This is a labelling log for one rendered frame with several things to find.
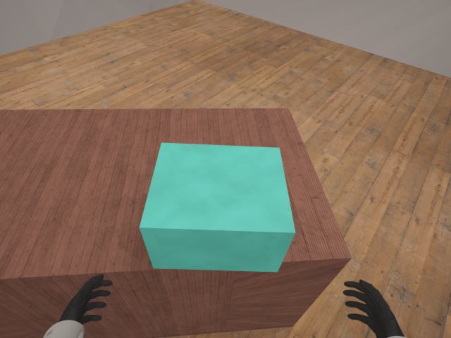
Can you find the robot left hand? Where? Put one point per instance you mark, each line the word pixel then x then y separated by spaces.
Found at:
pixel 79 305

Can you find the robot left forearm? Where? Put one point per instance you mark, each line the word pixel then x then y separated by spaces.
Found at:
pixel 65 329

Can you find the carton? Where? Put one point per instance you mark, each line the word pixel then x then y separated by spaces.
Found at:
pixel 217 207

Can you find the pedestal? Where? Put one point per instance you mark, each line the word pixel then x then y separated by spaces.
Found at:
pixel 73 187

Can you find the robot right hand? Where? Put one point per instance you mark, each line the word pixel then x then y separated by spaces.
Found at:
pixel 380 318

